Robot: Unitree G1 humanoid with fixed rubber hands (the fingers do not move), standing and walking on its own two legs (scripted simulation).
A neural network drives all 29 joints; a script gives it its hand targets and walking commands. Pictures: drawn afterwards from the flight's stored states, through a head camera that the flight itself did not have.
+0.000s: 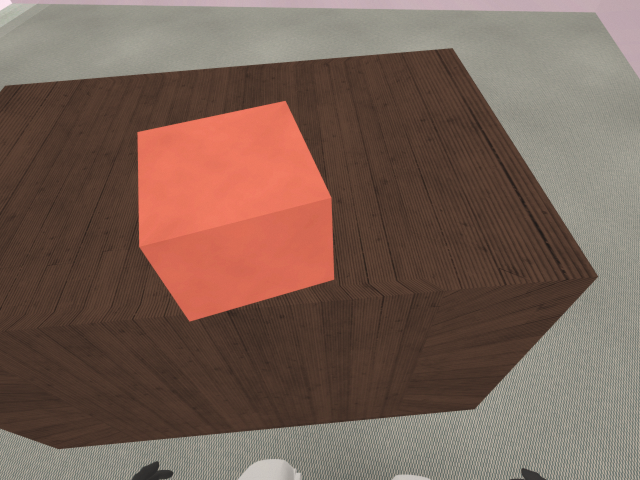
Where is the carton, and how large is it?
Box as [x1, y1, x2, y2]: [138, 101, 333, 321]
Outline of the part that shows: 285,101 138,132 139,246 189,321 333,279 331,199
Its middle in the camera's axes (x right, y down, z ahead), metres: -0.13 -0.05 +0.60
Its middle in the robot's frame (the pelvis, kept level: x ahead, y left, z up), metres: +0.48 +0.14 +0.05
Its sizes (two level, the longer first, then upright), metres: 0.232 0.230 0.183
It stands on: a pedestal, 0.72 m high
